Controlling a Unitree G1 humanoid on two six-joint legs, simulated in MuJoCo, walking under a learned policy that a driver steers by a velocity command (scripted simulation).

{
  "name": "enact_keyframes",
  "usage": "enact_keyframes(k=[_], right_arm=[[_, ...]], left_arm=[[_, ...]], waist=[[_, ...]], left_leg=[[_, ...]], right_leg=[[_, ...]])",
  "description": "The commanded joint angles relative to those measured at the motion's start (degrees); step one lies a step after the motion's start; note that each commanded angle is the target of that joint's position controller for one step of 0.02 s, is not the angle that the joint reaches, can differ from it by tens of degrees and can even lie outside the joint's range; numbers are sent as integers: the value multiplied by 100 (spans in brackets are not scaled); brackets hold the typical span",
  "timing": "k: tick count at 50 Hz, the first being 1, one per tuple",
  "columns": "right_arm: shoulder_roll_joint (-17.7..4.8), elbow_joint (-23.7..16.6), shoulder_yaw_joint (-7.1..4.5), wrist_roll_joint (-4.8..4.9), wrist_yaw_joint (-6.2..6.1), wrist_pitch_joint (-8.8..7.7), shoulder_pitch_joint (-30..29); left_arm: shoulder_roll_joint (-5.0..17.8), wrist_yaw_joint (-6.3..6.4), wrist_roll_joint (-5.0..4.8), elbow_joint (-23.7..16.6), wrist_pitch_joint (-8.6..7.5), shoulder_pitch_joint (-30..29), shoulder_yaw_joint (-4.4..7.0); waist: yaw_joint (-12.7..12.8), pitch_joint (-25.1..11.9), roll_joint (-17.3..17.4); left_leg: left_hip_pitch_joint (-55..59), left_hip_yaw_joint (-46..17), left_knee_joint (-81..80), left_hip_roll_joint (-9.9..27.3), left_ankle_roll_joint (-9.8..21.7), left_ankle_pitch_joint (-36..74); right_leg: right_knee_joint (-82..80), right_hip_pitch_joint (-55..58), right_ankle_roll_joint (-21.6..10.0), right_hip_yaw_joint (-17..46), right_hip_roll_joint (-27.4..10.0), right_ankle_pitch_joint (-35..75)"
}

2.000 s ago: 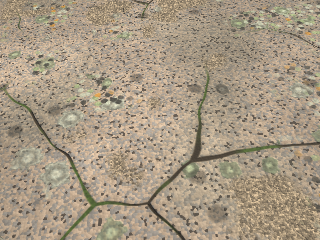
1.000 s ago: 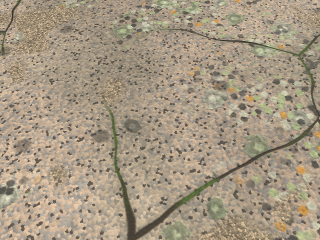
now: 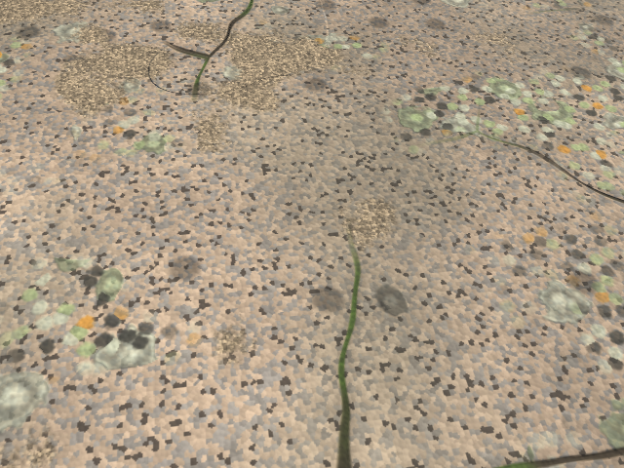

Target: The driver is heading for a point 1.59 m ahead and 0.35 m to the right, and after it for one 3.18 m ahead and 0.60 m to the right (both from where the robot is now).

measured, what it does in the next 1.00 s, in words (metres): steps on the spot, turning right: right foot, then left foot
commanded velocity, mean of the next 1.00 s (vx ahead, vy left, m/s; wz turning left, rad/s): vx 0.05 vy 0.00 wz -0.30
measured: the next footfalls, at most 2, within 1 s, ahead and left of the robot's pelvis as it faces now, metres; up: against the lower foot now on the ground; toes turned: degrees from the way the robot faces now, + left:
right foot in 0.34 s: -0.02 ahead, -0.14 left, +0.00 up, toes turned -12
left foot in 0.84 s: +0.08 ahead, +0.07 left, +0.00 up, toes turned -27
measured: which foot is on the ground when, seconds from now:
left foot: down 0.00-0.34, up 0.36-0.82, down 0.84-1.00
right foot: up 0.00-0.32, down 0.34-0.86, up 0.88-1.00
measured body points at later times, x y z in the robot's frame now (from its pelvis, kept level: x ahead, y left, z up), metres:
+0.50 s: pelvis -0.02 -0.05 +0.00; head +0.01 -0.09 +0.45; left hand +0.18 +0.20 -0.09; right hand +0.06 -0.37 -0.11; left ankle -0.01 +0.10 -0.66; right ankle -0.06 -0.13 -0.74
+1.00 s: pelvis +0.03 -0.03 +0.00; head +0.05 -0.02 +0.45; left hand +0.28 +0.15 -0.10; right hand -0.01 -0.31 -0.11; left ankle +0.04 +0.08 -0.74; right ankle -0.03 -0.15 -0.69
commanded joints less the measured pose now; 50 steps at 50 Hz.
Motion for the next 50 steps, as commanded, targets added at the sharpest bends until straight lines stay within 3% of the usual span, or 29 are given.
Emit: enact_keyframes(k=[1,3,5,10,14,16,17,18,19,20,21,22,23,27,34,37,39,40,41,42,43,44,45,46,48,50], right_arm=[[-932,-230,-247,-44,-41,-64,-84],[-1114,-174,-318,3,-46,-18,-62],[-1179,-136,-361,47,-66,22,-40],[-1135,-153,-410,60,-124,95,-218],[-1224,-161,-472,138,-136,172,-387],[-1247,-91,-498,250,-147,208,-371],[-1111,-56,-485,212,-127,178,-202],[-792,-312,-381,-91,-88,123,-389],[-961,-453,-422,-22,-115,69,-905],[-1140,-400,-492,104,-104,74,-842],[-1175,-304,-525,138,-114,88,-683],[-1184,-198,-544,108,-148,105,-570],[-1191,-175,-553,76,-164,112,-491],[-993,-159,-503,152,-136,82,-433],[-997,-234,-494,178,-96,-22,-629],[-1008,-125,-471,207,-21,-61,-370],[-804,-78,-378,208,77,-109,-228],[-705,-17,-342,200,123,-144,-119],[-745,15,-338,177,130,-174,-112],[-936,-1,-350,168,113,-217,47],[-1460,45,-451,158,86,-242,300],[-1755,189,-547,135,124,-281,770],[-1581,224,-495,127,139,-357,973],[-1472,262,-451,164,115,-411,943],[-1336,268,-417,250,63,-438,975],[-1219,270,-399,271,-16,-375,1055]], left_arm=[[425,-38,-37,-423,-57,-298,33],[584,-19,-65,-460,-53,-308,70],[570,-3,-74,-473,-57,-272,69],[417,-60,-102,-444,-40,-100,40],[388,-186,-137,-424,11,61,32],[463,-236,-106,-353,14,344,65],[860,-190,-50,-390,11,408,171],[1523,-94,-21,-532,-13,449,312],[1380,-142,199,-614,-123,605,258],[1275,-163,212,-614,-234,395,223],[1165,-144,101,-622,-291,80,214],[1031,-119,-2,-665,-289,-104,176],[954,-81,-60,-696,-269,-178,136],[977,-18,-19,-710,-172,29,137],[1156,16,-20,-806,-65,-17,212],[929,-6,39,-822,-44,-180,112],[599,-25,33,-701,-57,-128,-45],[576,-46,34,-646,-73,-129,-85],[552,-65,97,-581,-120,16,-115],[470,-74,179,-562,-181,79,-159],[345,-79,233,-659,-270,281,-182],[582,-35,86,-864,-377,-190,-107],[952,12,-72,-971,-462,-720,17],[968,-1,-104,-952,-526,-725,60],[751,-96,-13,-905,-655,-683,38],[481,-186,46,-913,-796,-852,-10]], waist=[[-213,-409,1034],[-274,-202,985],[-294,-158,880],[-188,-504,763],[-37,-692,875],[155,-698,877],[85,-630,221],[-71,-547,-1385],[409,-769,-1002],[242,-620,-423],[49,-469,-205],[-15,-449,-97],[-67,-480,-143],[-17,-585,-274],[125,-439,-594],[131,-668,-675],[67,-778,-594],[-28,-643,-592],[1,-487,-481],[0,-379,-143],[206,-308,806],[-111,36,1617],[-402,577,1469],[-312,642,1231],[-321,428,1139],[-382,182,1074]], left_leg=[[448,-1071,-827,1544,753,1227],[541,-1293,-807,1741,910,1073],[772,-1453,-724,1935,1053,1419],[1206,-1177,-434,2137,1165,2965],[1141,-639,-174,2040,959,3106],[792,-206,238,1772,519,2270],[-21,251,1026,1374,-3,1108],[-1782,818,2496,447,-656,-1703],[-2200,-26,3596,124,-750,-2755],[-2354,-307,4040,295,-735,-2395],[-2472,-376,4063,387,-735,-1867],[-2520,-412,3947,447,-779,-1543],[-2380,-421,3929,447,-851,-1249],[-2115,-349,3413,294,-996,-797],[-1426,-487,1936,169,-1024,-826],[-831,-316,1518,306,-938,-806],[-121,-140,743,359,-800,-427],[353,81,149,242,-693,-8],[640,63,-26,187,-579,-45],[866,-553,-117,603,-340,-257],[1080,-1670,-448,1285,221,-778],[900,-3414,-1393,2097,1078,-2140],[804,-4165,-1783,2400,1377,-2660],[852,-3980,-1743,2296,1266,-2659],[1235,-3252,-1697,1864,979,-1929],[1253,-2499,-1642,1404,786,-871]], right_leg=[[-735,425,-14,51,-110,-225],[-764,233,-51,27,-71,-580],[-643,12,-74,34,-63,-829],[-493,82,-119,-107,-36,-1070],[-1366,683,-308,-430,123,-531],[-2641,1382,-598,-523,271,642],[-3088,2037,-918,334,-173,1773],[-3038,2826,-1782,2372,-1622,4117],[-3230,2583,-2643,2863,-2091,4184],[-3250,2532,-2496,2390,-1787,3848],[-3168,2523,-2135,1965,-1400,3546],[-3128,2547,-1912,1776,-1201,3464],[-3120,2485,-1842,1655,-1066,3635],[-3121,2509,-1832,1574,-816,3613],[-3048,1997,-1793,2173,-669,2428],[-2800,1923,-1730,2073,-731,2851],[-2913,1632,-1596,2023,-591,1271],[-2966,1292,-1476,1952,-441,218],[-2935,1023,-1331,1889,-273,-524],[-2497,695,-1138,1672,-74,-1081],[-1520,63,-807,720,592,-1352],[-663,-731,-568,110,816,-1509],[101,-1348,-510,346,548,-1686],[458,-1530,-515,469,355,-1362],[347,-1610,-495,428,183,-627],[-273,-1174,-390,174,248,-47]])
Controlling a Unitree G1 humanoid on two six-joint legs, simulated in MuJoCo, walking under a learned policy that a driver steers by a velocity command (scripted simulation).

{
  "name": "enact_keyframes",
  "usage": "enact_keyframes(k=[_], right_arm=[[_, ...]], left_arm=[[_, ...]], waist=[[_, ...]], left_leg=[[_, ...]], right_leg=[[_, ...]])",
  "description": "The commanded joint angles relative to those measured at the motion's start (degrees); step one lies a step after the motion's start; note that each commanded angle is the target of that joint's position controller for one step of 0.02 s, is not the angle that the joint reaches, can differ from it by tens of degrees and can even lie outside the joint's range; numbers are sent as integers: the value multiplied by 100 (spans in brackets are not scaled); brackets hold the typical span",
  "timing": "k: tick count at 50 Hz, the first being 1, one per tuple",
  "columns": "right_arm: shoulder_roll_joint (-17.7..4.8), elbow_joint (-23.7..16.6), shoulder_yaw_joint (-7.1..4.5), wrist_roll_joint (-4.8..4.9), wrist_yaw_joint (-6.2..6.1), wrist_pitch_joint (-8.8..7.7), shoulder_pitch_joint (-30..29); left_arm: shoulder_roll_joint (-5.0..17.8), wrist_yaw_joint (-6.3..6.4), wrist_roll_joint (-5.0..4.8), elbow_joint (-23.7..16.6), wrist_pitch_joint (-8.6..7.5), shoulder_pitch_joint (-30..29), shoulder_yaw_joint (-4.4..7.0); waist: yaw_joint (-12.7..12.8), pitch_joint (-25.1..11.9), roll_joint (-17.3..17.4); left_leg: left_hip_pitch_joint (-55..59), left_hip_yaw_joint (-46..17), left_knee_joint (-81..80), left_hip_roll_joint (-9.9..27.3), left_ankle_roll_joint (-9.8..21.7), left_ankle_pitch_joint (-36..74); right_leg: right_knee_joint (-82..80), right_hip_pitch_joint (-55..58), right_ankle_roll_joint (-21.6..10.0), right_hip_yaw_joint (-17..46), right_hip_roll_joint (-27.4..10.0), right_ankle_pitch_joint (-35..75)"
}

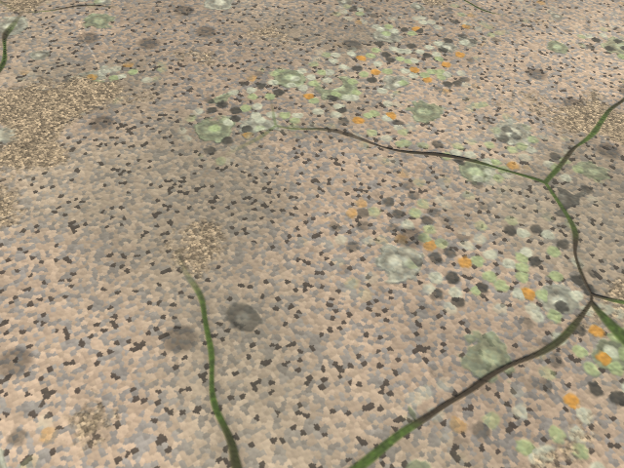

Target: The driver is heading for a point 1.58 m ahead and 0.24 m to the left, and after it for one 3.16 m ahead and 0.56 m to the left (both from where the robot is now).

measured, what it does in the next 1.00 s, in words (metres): walks ahead, turning left: right foot, then left foot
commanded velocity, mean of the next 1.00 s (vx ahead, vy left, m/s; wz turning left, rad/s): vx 0.46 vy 0.00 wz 0.27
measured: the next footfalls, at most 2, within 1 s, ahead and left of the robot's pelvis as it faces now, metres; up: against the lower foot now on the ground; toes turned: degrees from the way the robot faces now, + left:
right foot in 0.20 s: +0.18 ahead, -0.14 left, +0.00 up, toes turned +11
left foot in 0.68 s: +0.42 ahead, +0.21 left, +0.00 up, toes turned +25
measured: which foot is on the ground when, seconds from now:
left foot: down 0.00-0.22, up 0.24-0.66, down 0.68-1.00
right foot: up 0.00-0.18, down 0.20-0.68, up 0.70-1.00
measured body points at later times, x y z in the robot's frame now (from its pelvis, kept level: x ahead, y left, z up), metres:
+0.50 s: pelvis +0.19 -0.02 +0.00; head +0.22 -0.02 +0.45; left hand +0.15 +0.27 -0.12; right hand +0.44 -0.22 -0.09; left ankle +0.26 +0.17 -0.68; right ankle +0.14 -0.14 -0.74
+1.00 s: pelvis +0.44 +0.13 +0.00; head +0.46 +0.15 +0.45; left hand +0.49 +0.44 -0.11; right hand +0.59 -0.11 -0.11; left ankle +0.39 +0.19 -0.74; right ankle +0.62 -0.01 -0.66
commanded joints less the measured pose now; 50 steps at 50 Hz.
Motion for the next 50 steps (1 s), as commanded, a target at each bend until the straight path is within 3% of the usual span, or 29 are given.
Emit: enact_keyframes(k=[1,3,6,8,10,11,12,13,14,15,17,19,23,26,29,31,32,33,34,35,36,37,38,39,40,41,43,45,50], right_arm=[[-997,-365,-276,57,-130,-31,-10],[-1065,-401,-310,66,-169,36,23],[-1208,-457,-366,107,-150,95,139],[-1168,-522,-356,132,-140,105,7],[-837,-607,-265,87,-115,76,-81],[-376,-722,-120,-15,-82,41,-129],[-254,-1069,-71,160,-121,-30,115],[-801,-879,-209,250,-143,-33,227],[-991,-830,-262,212,-117,-9,-64],[-910,-734,-258,148,-97,16,-85],[-772,-789,-257,107,-23,34,-319],[-589,-865,-202,108,40,63,-473],[-466,-1142,-111,55,119,58,-1020],[-381,-1313,-37,35,247,0,-1592],[-432,-1509,-32,68,357,-6,-1999],[-551,-1592,-87,42,387,1,-2002],[-650,-1585,-149,21,371,10,-1777],[-872,-1447,-273,26,336,29,-1126],[-1145,-1213,-427,42,245,64,-220],[-1664,-1029,-548,11,105,130,656],[-1844,-1091,-470,-76,115,68,512],[-1305,-1111,-364,-96,152,11,511],[-1194,-1010,-300,-100,163,-47,151],[-1045,-935,-254,-72,165,-98,-203],[-847,-924,-208,-97,177,-145,-488],[-752,-917,-191,-146,183,-205,-633],[-664,-800,-203,-144,187,-340,-739],[-706,-639,-232,-174,159,-408,-725],[-809,-416,-251,-188,38,-384,-617]], left_arm=[[354,-103,42,-616,-333,-868,152],[154,-156,13,-626,-361,-990,99],[305,-185,-106,-653,-379,-1006,154],[456,-164,-152,-565,-402,-636,236],[694,-74,-140,-389,-416,171,361],[1049,8,-53,-288,-412,1121,449],[1596,-66,113,-113,-358,1458,562],[1132,-102,99,-171,-373,1069,455],[747,-85,42,-177,-378,857,351],[564,-77,59,-193,-381,674,289],[404,-56,100,-107,-358,510,234],[419,-55,87,-15,-392,556,245],[634,-30,63,172,-384,592,295],[797,3,22,289,-343,645,313],[976,14,-67,462,-285,877,346],[1094,16,-111,553,-225,1030,362],[1175,18,-131,614,-190,1133,367],[1230,20,-129,659,-145,1134,355],[1191,43,-130,658,-129,1090,302],[744,34,66,494,-164,1239,122],[210,-83,-26,493,-269,2051,-78],[994,-116,-256,494,-338,1186,132],[1014,-112,-375,220,-350,651,163],[847,-54,-278,223,-342,552,119],[811,-30,-165,282,-288,636,144],[743,-37,-163,387,-194,932,150],[542,-21,-169,520,-38,1169,134],[452,0,-154,461,43,960,134],[334,-89,-107,245,-39,274,105]], waist=[[-118,234,970],[-152,162,1056],[-121,133,1137],[170,63,1106],[590,-232,938],[964,-919,83],[742,-1167,-1548],[594,-515,-1091],[600,61,-762],[517,177,-446],[418,343,-440],[413,329,-455],[456,460,-249],[625,570,-186],[668,638,-155],[525,428,-224],[319,204,-325],[-125,-181,-344],[-659,-605,-237],[-800,-1406,701],[-216,-2606,1604],[-690,-2285,627],[-514,-1162,665],[-221,-644,331],[2,-337,440],[199,-307,611],[339,-214,557],[349,74,494],[140,355,434]], left_leg=[[701,-1638,-1367,1057,947,-213],[348,-1366,-1244,858,927,68],[-143,-1649,-1108,946,942,-161],[-455,-1833,-876,938,784,-247],[-1094,-1661,-84,632,440,-245],[-1764,-1030,1669,170,138,-857],[-3119,-407,3219,-274,-19,-1922],[-3590,-458,4094,213,-52,-1583],[-3769,-411,4347,365,-33,-1024],[-3599,-346,4382,493,-67,-602],[-3438,-239,4261,702,-105,-99],[-3438,-66,4209,743,-175,191],[-3570,79,3198,779,-350,857],[-3128,469,2110,715,-279,1597],[-2838,738,1473,600,-54,1540],[-2281,949,1259,295,207,1099],[-1788,1030,1196,80,364,802],[-878,1076,992,-116,550,747],[563,984,682,-170,723,1109],[2514,-589,969,1087,1007,1534],[3737,-3558,178,2593,1974,302],[3133,-3378,-372,2438,1672,-95],[2192,-2324,-565,2237,1410,241],[1353,-1672,-688,1990,1224,740],[756,-1115,-854,1742,1120,1111],[362,-762,-1086,1624,1054,1206],[48,-287,-1432,1547,1082,1471],[-78,195,-1604,1493,1000,1821],[312,1078,-1735,1284,745,2147]], right_leg=[[-648,-1079,154,-41,-157,672],[-1364,-459,250,-194,19,845],[-2071,322,293,-170,130,1060],[-2581,1101,213,-89,77,1498],[-2849,2442,-20,89,-289,1488],[-3053,3669,-401,1226,-1392,733],[-3832,4099,-1206,3771,-2583,-1221],[-4026,3567,-1307,3902,-2611,-1794],[-3989,3154,-1149,3056,-2328,-1145],[-4006,2877,-1021,2320,-2037,-225],[-4114,2476,-867,1309,-1694,1129],[-4195,2321,-896,749,-1592,1938],[-4353,2261,-1002,25,-1618,2750],[-4370,2158,-868,-564,-1523,2916],[-4243,2469,-752,-857,-1662,3392],[-3779,2701,-699,-991,-1760,5007],[-3363,2805,-697,-997,-1808,5978],[-2560,2737,-640,-1066,-1767,6585],[-1416,2066,-501,-1202,-1604,6358],[627,526,-307,-1206,-1198,3089],[2431,-1045,-129,-158,-191,-1224],[2783,-1360,-167,542,-316,-965],[2580,-1676,-188,367,-521,-438],[2172,-1527,-159,281,-817,82],[1879,-1275,-106,274,-965,425],[1795,-867,-60,345,-1082,735],[1672,-694,43,320,-1093,1006],[1396,-1008,124,401,-1076,1349],[-185,-1409,158,325,-908,2803]])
